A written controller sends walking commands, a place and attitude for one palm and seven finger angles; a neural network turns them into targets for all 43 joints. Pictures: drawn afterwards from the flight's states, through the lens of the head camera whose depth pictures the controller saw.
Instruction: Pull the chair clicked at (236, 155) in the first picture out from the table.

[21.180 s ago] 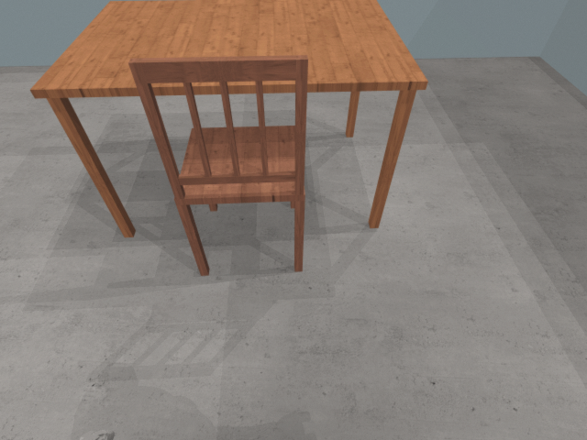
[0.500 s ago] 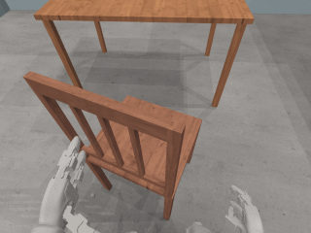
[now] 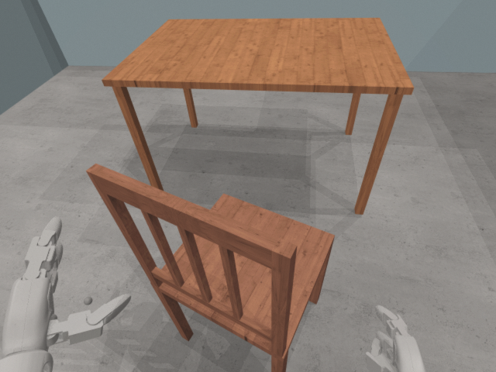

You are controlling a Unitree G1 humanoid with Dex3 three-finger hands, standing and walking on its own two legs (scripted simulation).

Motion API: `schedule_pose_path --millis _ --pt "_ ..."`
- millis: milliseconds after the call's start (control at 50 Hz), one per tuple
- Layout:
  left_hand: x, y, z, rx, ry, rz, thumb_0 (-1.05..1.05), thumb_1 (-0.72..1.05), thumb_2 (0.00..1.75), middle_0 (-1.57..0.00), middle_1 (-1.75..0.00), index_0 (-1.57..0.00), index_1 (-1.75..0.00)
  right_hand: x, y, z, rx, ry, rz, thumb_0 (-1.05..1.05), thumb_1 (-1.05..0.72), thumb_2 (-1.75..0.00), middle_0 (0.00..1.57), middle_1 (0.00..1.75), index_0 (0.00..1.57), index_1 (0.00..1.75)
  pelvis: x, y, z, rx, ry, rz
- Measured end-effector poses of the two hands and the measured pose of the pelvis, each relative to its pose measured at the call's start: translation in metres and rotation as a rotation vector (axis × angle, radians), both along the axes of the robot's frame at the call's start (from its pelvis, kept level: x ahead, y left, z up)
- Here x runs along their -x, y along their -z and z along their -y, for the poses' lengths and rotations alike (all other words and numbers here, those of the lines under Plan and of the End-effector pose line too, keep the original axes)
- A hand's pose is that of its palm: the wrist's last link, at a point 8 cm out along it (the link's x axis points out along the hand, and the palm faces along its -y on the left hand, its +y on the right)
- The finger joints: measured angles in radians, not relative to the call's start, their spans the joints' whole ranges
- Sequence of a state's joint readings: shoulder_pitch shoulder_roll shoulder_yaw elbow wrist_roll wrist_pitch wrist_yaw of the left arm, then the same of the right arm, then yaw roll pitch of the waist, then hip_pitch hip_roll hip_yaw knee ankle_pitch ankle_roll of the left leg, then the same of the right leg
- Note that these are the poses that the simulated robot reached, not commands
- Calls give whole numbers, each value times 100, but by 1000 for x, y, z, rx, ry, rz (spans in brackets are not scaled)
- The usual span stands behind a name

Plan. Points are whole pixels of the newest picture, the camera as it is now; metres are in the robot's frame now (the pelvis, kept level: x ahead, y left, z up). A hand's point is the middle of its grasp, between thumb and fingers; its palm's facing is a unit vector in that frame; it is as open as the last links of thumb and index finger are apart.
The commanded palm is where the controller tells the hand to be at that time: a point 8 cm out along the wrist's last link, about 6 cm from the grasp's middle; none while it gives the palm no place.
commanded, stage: draw the hand back to the body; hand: left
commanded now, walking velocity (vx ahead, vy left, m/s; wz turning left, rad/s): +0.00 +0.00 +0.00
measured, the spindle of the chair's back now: (197, 266) +0.34 +0.16 -0.08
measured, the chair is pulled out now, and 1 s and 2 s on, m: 0.58 0.58 0.58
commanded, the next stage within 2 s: step back with the hand held close in 0.64 s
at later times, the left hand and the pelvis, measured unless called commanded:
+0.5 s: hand (50, 272) +0.19 +0.26 +0.16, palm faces +0.47 -0.78 -0.42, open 7.6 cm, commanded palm +0.14 +0.30 +0.19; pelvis -0.01 +0.00 +0.01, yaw -1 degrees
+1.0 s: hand (50, 277) +0.18 +0.26 +0.16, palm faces +0.39 -0.77 -0.50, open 7.4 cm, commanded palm +0.13 +0.30 +0.19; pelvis -0.03 +0.00 +0.01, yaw -3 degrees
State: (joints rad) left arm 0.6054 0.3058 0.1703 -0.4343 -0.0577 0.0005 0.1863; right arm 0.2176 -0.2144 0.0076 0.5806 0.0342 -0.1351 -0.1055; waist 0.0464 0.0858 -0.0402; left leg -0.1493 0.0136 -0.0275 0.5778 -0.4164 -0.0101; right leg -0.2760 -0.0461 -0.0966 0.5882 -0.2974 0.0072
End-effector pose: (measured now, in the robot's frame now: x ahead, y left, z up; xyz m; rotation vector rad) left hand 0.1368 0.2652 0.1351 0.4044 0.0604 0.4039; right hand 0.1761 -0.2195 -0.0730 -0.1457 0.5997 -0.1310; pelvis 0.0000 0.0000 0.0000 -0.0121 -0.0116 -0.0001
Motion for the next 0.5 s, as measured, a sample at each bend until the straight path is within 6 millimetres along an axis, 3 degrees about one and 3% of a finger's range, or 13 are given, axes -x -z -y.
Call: schedule_pose_path --millis 140,320,500 --pt "-3 -28 -13 -64 -27 85 0 38 65 -13 -19 -13 -20 -4 -4 -2 -16 -18 3 1 -90 -90 20 30 20 30 0 -6 3 -1 6 27" --pt "-4 -59 -31 -144 -68 182 0 69 80 -18 -26 -18 -26 8 0 7 -12 -3 -37 1 -90 -90 20 30 20 30 2 -9 4 0 14 45" --pt "-5 -48 -26 -107 -43 149 1 86 88 -20 -30 -20 -30 24 3 17 -3 30 -71 1 -90 -90 20 30 20 30 6 -10 3 -2 23 50"
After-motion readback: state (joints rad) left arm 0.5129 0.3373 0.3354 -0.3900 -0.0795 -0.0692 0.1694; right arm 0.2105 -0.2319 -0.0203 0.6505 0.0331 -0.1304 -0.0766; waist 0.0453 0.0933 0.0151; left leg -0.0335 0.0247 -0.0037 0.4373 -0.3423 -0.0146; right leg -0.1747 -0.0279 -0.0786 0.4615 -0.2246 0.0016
